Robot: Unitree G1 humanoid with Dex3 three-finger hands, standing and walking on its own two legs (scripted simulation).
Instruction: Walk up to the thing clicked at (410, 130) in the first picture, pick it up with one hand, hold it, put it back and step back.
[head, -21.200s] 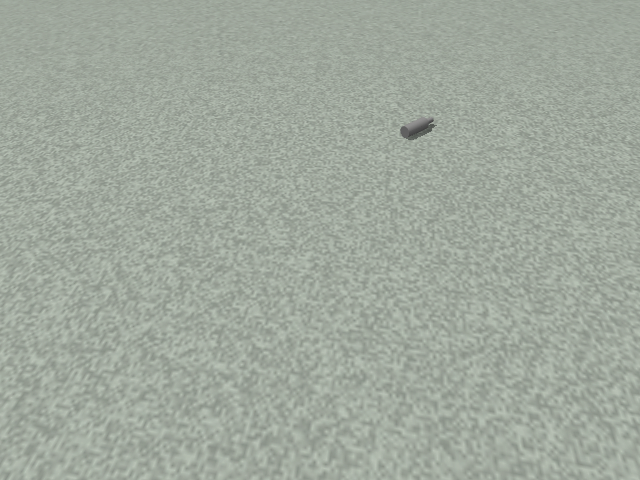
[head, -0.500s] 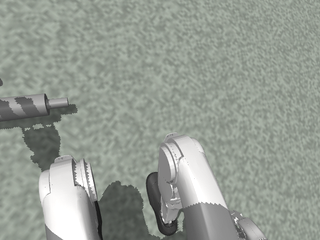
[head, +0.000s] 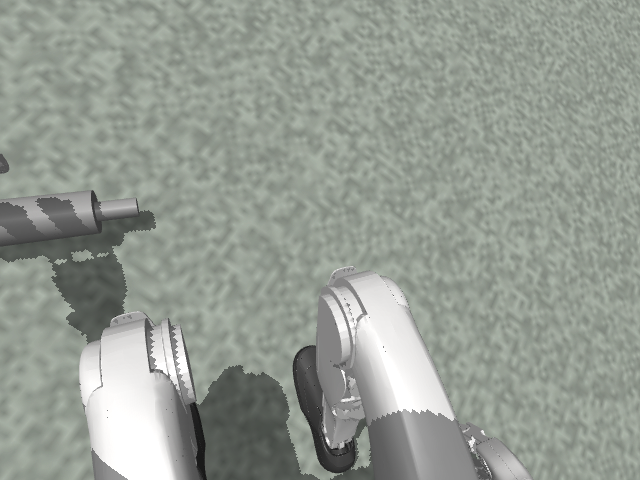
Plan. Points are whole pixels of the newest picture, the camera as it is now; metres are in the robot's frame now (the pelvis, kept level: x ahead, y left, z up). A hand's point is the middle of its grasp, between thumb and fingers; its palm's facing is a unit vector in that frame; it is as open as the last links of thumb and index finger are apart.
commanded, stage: approach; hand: left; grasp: from above
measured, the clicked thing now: (62, 215) +0.49 +0.27 -0.29
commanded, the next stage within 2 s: rest palm in 0.78 s
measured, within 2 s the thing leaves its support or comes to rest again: neither
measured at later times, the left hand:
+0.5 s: hand (41, 185) +0.49 +0.26 -0.17, palm faces -0.40 -0.03 -0.92, open 13.9 cm
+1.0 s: hand (0, 216) +0.46 +0.31 -0.19, palm faces -0.47 -0.07 -0.88, open 14.0 cm
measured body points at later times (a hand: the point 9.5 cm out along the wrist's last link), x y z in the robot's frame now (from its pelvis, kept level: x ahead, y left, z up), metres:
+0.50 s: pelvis +0.00 +0.00 +0.01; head +0.25 +0.09 +0.37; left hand +0.51 +0.26 -0.12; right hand +0.05 -0.27 -0.08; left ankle +0.07 +0.12 -0.29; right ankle +0.10 -0.11 -0.29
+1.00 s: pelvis +0.00 +0.00 -0.01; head +0.25 +0.12 +0.35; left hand +0.48 +0.32 -0.14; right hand +0.06 -0.27 -0.08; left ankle +0.07 +0.12 -0.29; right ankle +0.10 -0.11 -0.29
